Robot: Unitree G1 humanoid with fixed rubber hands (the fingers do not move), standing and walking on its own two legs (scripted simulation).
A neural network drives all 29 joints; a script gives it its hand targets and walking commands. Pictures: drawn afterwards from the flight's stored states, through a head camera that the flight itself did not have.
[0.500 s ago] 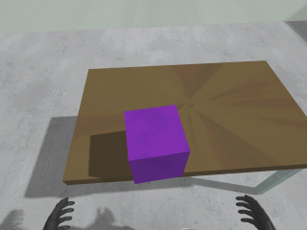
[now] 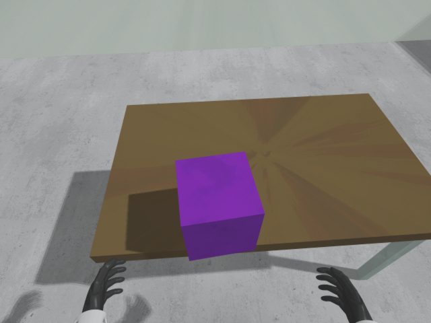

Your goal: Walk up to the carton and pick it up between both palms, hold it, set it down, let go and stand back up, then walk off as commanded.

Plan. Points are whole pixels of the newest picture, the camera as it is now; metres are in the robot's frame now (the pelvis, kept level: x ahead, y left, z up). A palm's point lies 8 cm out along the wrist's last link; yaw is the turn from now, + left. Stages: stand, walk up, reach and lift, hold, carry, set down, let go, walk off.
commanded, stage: reach and lift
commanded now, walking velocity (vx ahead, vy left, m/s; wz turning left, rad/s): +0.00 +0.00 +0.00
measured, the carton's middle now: (216, 207) +0.41 +0.03 -0.10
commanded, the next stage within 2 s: none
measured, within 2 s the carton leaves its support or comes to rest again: neither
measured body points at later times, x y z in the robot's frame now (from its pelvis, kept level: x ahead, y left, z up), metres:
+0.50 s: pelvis +0.02 +0.00 +0.00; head +0.06 +0.00 +0.45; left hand +0.23 +0.21 -0.04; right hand +0.23 -0.21 -0.06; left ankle +0.03 +0.14 -0.73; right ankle +0.05 -0.11 -0.73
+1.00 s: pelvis +0.05 +0.00 +0.00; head +0.09 +0.01 +0.45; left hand +0.30 +0.19 -0.03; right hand +0.27 -0.20 -0.05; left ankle +0.03 +0.14 -0.73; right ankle +0.05 -0.11 -0.73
